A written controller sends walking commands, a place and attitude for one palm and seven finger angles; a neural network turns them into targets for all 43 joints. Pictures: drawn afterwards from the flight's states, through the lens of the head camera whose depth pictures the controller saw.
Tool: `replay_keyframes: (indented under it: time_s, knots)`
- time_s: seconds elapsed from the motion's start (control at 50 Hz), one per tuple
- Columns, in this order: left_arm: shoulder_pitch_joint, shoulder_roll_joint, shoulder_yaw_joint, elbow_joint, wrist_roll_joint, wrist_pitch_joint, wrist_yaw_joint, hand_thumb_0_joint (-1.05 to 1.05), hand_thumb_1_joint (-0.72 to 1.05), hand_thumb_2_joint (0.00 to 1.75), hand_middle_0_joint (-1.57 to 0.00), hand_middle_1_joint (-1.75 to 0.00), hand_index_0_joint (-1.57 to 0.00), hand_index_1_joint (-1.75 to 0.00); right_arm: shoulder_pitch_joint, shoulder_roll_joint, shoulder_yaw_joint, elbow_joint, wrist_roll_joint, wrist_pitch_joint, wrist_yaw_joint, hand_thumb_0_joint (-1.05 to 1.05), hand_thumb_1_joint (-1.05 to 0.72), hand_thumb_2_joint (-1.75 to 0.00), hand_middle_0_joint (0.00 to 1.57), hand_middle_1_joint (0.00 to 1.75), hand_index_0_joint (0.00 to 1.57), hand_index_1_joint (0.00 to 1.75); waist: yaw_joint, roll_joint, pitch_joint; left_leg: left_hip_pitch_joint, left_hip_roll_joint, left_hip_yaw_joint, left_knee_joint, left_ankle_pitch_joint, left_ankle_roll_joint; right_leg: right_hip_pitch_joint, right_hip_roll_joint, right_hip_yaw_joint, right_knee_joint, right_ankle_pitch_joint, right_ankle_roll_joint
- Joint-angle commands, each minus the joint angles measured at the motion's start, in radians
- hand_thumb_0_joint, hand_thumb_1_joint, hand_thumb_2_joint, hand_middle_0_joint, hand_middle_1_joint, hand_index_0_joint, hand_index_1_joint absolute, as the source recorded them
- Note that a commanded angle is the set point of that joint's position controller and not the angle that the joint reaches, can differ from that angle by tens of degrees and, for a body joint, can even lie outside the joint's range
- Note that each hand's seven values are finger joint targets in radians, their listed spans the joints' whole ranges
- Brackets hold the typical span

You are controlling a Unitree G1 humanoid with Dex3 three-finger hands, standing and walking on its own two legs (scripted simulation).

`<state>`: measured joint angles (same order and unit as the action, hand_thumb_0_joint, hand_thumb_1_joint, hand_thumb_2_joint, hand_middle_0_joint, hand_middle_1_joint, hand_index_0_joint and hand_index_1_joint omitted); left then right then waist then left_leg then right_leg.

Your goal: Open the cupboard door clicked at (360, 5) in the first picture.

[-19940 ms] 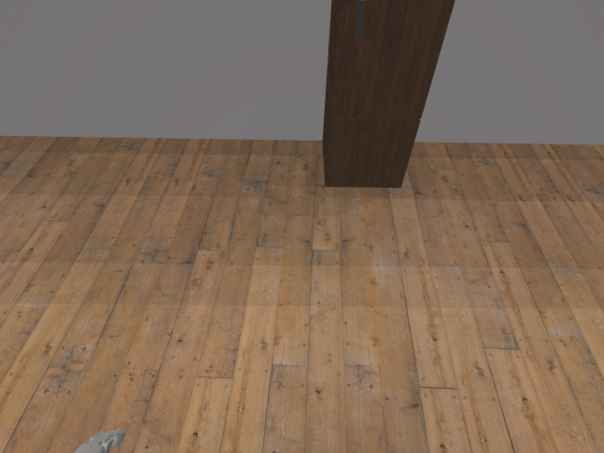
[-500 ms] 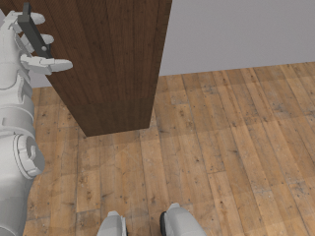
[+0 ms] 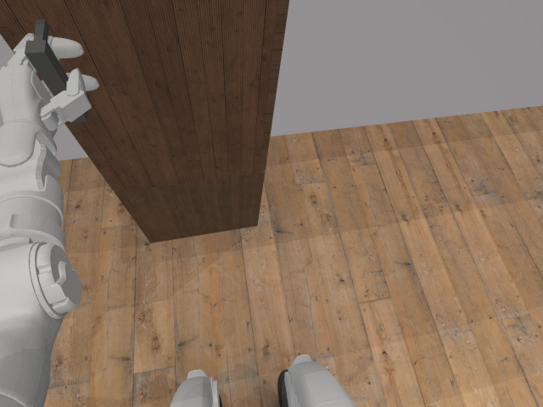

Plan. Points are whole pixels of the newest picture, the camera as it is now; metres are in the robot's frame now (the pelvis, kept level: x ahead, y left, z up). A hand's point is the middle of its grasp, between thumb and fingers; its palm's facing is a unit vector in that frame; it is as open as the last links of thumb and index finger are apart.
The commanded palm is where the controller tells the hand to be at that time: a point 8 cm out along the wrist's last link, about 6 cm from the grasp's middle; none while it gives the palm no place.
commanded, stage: pull the door open along its arc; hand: left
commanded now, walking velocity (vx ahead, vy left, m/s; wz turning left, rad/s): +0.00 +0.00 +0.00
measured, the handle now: (61, 74) +0.57 +0.24 +0.09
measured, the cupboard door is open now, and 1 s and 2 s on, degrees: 0 43 47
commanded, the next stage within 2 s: open thumb and fingers to let go in 1.10 s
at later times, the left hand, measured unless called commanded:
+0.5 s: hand (89, 126) +0.48 +0.19 +0.09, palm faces +0.08 -1.00 +0.00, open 5.6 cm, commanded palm +0.42 +0.23 +0.09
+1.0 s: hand (190, 212) +0.35 +0.07 +0.10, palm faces +0.44 -0.90 -0.01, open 5.8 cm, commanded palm +0.28 +0.09 +0.09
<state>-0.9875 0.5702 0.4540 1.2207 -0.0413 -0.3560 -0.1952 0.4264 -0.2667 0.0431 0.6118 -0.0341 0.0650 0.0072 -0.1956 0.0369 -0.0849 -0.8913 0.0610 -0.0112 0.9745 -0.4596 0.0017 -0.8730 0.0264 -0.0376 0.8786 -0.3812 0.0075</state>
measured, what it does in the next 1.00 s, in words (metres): stands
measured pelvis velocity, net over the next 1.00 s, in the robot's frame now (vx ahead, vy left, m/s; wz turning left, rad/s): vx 0.01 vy -0.02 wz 0.04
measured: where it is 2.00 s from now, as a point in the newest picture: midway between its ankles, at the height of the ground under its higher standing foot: outside the picture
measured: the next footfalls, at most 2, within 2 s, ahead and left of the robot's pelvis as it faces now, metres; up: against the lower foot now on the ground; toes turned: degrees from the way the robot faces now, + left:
none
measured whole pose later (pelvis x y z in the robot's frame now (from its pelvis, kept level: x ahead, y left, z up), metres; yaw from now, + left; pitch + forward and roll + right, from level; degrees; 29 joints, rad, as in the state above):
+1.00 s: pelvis +0.01 -0.02 +0.02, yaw +2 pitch +10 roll +0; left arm -0.11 -0.13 -0.13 0.24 0.09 -0.15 0.62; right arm 0.20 -0.17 0.00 0.56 -0.07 0.03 0.06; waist -0.02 0.04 -0.12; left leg -0.56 0.03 0.00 0.82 -0.43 -0.02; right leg -0.58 0.00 -0.03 0.81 -0.41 -0.01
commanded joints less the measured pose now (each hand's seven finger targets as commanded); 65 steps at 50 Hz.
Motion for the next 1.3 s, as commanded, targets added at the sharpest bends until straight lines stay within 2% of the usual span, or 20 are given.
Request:
replay_keyframes:
  time_s: [0.0,0.08,0.1,0.26,0.34,0.46,0.52,0.54,0.56,0.58,0.6,0.64,0.7,0.74,0.82,0.96,1.04,1.18,1.2,1.28]
  knots:
    - [-0.423,0.304,0.056,-0.227,-0.036,-0.082,-0.001,0.00,0.90,0.90,-0.40,-1.35,-0.40,-1.35,0.193,-0.184,-0.066,-0.034,-0.002,-0.007,-0.014,0.00,-0.90,-0.90,0.20,0.30,0.20,0.30,0.006,0.103,-0.511,0.317,-0.036,-0.017,-0.082,0.458,0.024,0.271,0.032,0.006,-0.059,0.410,-0.014]
    - [-0.407,0.324,0.057,-0.230,-0.023,-0.080,-0.004,0.00,0.90,0.90,-0.40,-1.35,-0.40,-1.35,0.190,-0.181,-0.065,-0.040,0.001,-0.006,-0.015,0.00,-0.90,-0.90,0.20,0.30,0.20,0.30,0.007,0.098,-0.500,0.288,-0.039,-0.006,-0.080,0.448,0.030,0.298,0.030,0.016,-0.061,0.436,-0.011]
    - [-0.457,0.281,0.019,-0.238,-0.024,-0.077,-0.002,0.00,0.90,0.90,-0.40,-1.35,-0.40,-1.35,0.187,-0.178,-0.065,-0.036,0.001,-0.007,-0.015,0.00,-0.90,-0.90,0.20,0.30,0.20,0.30,-0.016,0.110,-0.491,0.294,-0.039,-0.008,-0.080,0.432,0.030,0.272,0.031,0.015,-0.065,0.418,-0.009]
    - [-0.271,0.215,0.024,-0.334,-0.053,-0.091,0.000,0.00,0.90,0.90,-0.40,-1.35,-0.40,-1.35,0.176,-0.174,-0.081,-0.057,0.003,-0.006,-0.001,0.00,-0.90,-0.90,0.20,0.30,0.20,0.30,0.051,0.152,-0.570,0.425,-0.031,-0.015,-0.091,0.566,0.013,0.274,0.037,-0.006,-0.057,0.450,-0.020]
    - [-0.113,0.160,0.010,-0.417,-0.084,-0.078,0.003,0.00,0.90,0.90,-0.40,-1.35,-0.40,-1.35,0.149,-0.169,-0.088,-0.087,0.014,-0.006,0.004,0.00,-0.90,-0.90,0.20,0.30,0.20,0.30,0.076,0.070,-0.540,0.387,-0.034,-0.001,-0.119,0.563,0.021,0.358,0.038,-0.005,-0.069,0.499,-0.023]
    - [0.191,0.017,-0.050,-0.615,-0.129,-0.060,0.023,0.00,0.90,0.90,-0.40,-1.35,-0.40,-1.35,0.080,-0.141,-0.096,-0.133,0.035,-0.020,0.020,0.00,-0.90,-0.90,0.20,0.30,0.20,0.30,0.135,0.071,-0.479,0.390,-0.037,0.029,-0.167,0.588,0.021,0.432,0.028,-0.003,-0.090,0.539,-0.024]
    - [0.259,-0.064,-0.101,-0.706,-0.143,-0.045,0.044,0.00,0.90,0.90,-0.40,-1.35,-0.40,-1.35,0.045,-0.133,-0.099,-0.145,0.041,-0.031,0.021,0.00,-0.90,-0.90,0.20,0.30,0.20,0.30,0.131,0.010,-0.422,0.372,-0.040,0.038,-0.189,0.521,0.020,0.448,0.027,-0.008,-0.106,0.517,-0.021]
    - [0.291,-0.086,-0.119,-0.762,-0.146,-0.047,0.054,0.00,0.90,0.90,-0.40,-1.35,-0.40,-1.35,0.034,-0.131,-0.100,-0.154,0.043,-0.038,0.022,0.00,-0.90,-0.90,0.20,0.30,0.20,0.30,0.139,0.023,-0.423,0.387,-0.041,0.039,-0.192,0.536,0.020,0.453,0.025,-0.006,-0.107,0.516,-0.023]
    - [0.288,-0.129,-0.008,-0.830,-0.201,-0.036,0.198,0.00,0.90,0.90,-0.40,-1.35,-0.40,-1.35,-0.007,-0.097,-0.098,-0.158,0.036,-0.052,0.024,0.00,-0.90,-0.90,0.20,0.30,0.20,0.30,0.211,0.043,-0.404,0.359,-0.045,0.038,-0.205,0.541,0.002,0.456,0.024,-0.025,-0.114,0.489,-0.020]
    - [0.346,-0.241,-0.100,-0.830,-0.178,-0.019,0.273,0.00,0.90,0.90,-0.40,-1.35,-0.40,-1.35,-0.021,-0.095,-0.096,-0.151,0.031,-0.066,0.034,0.00,-0.90,-0.90,0.20,0.30,0.20,0.30,0.177,0.058,-0.371,0.379,-0.047,0.043,-0.206,0.517,-0.005,0.425,0.025,-0.032,-0.117,0.457,-0.017]
    - [0.367,-0.291,-0.137,-0.858,-0.165,-0.014,0.322,0.00,0.90,0.90,-0.40,-1.35,-0.40,-1.35,-0.029,-0.093,-0.095,-0.146,0.030,-0.076,0.041,0.00,-0.90,-0.90,0.20,0.30,0.20,0.30,0.171,0.034,-0.346,0.379,-0.041,0.033,-0.212,0.504,-0.014,0.402,0.023,-0.045,-0.119,0.419,-0.017]
    - [0.438,-0.319,-0.154,-0.911,-0.118,-0.010,0.422,0.00,0.90,0.90,-0.40,-1.35,-0.40,-1.35,-0.039,-0.094,-0.100,-0.145,0.013,-0.087,0.048,0.00,-0.90,-0.90,0.20,0.30,0.20,0.30,0.178,-0.038,-0.356,0.379,-0.041,0.032,-0.213,0.501,-0.010,0.432,0.021,-0.046,-0.114,0.420,-0.021]
    - [0.468,-0.456,-0.277,-1.011,-0.028,0.007,0.567,0.00,0.90,0.90,-0.40,-1.35,-0.40,-1.35,-0.083,-0.070,-0.099,-0.148,-0.007,-0.097,0.061,0.00,-0.90,-0.90,0.20,0.30,0.20,0.30,0.182,0.013,-0.366,0.404,-0.043,0.040,-0.214,0.491,-0.014,0.432,0.006,-0.043,-0.105,0.409,-0.025]
    - [0.514,-0.510,-0.321,-1.059,0.023,0.023,0.658,0.00,0.90,0.90,-0.40,-1.35,-0.40,-1.35,-0.106,-0.064,-0.103,-0.152,-0.020,-0.099,0.063,0.00,-0.90,-0.90,0.20,0.30,0.20,0.30,0.183,-0.052,-0.364,0.406,-0.039,0.034,-0.218,0.479,-0.012,0.449,0.004,-0.045,-0.111,0.396,-0.028]
    - [0.580,-0.644,-0.445,-1.135,0.097,0.078,0.799,0.00,0.90,0.90,-0.40,-1.35,-0.40,-1.35,-0.185,-0.041,-0.096,-0.160,-0.035,-0.092,0.061,0.00,-0.90,-0.90,0.20,0.30,0.20,0.30,0.183,-0.069,-0.336,0.405,-0.046,0.037,-0.232,0.406,-0.013,0.471,-0.011,-0.039,-0.129,0.355,-0.032]
    - [0.728,-0.791,-0.650,-1.278,0.187,0.152,0.846,0.00,0.90,0.90,-0.40,-1.35,-0.40,-1.35,-0.278,-0.008,-0.089,-0.188,-0.042,-0.071,0.039,0.00,-0.90,-0.90,0.20,0.30,0.20,0.30,0.185,-0.096,-0.296,0.450,-0.046,0.034,-0.239,0.385,-0.006,0.510,-0.022,-0.031,-0.162,0.350,-0.043]
    - [0.911,-0.867,-0.739,-1.376,0.161,0.195,0.830,0.00,0.90,0.90,-0.40,-1.35,-0.40,-1.35,-0.324,0.014,-0.077,-0.205,-0.029,-0.078,0.046,0.00,-0.90,-0.90,0.20,0.30,0.20,0.30,0.201,-0.104,-0.287,0.483,-0.052,0.029,-0.235,0.408,-0.007,0.565,-0.026,-0.034,-0.182,0.408,-0.044]
    - [0.633,-0.766,-0.629,-1.255,0.169,0.229,0.883,0.00,0.90,0.90,-0.40,-1.35,-0.40,-1.35,-0.361,0.019,-0.055,-0.138,-0.045,-0.072,0.004,0.00,-0.90,-0.90,0.20,0.30,0.20,0.30,0.166,-0.136,-0.167,0.422,-0.077,0.009,-0.209,0.277,-0.003,0.469,-0.066,0.027,-0.244,0.292,-0.013]
    - [0.653,-0.769,-0.619,-1.245,0.169,0.227,0.885,0.00,0.83,0.87,-0.40,-1.34,-0.40,-1.34,-0.367,0.022,-0.059,-0.138,-0.050,-0.072,-0.001,0.00,-0.90,-0.90,0.20,0.30,0.20,0.30,0.183,-0.118,-0.189,0.417,-0.081,0.011,-0.205,0.270,-0.005,0.477,-0.070,0.040,-0.247,0.284,-0.011]
    - [0.657,-0.778,-0.630,-1.220,0.160,0.212,0.863,0.00,0.55,0.75,-0.38,-1.31,-0.38,-1.31,-0.348,0.024,-0.064,-0.129,-0.051,-0.072,-0.010,0.00,-0.90,-0.90,0.20,0.30,0.20,0.30,0.180,-0.149,-0.266,0.422,-0.084,0.010,-0.207,0.297,-0.004,0.533,-0.082,0.053,-0.229,0.399,0.001]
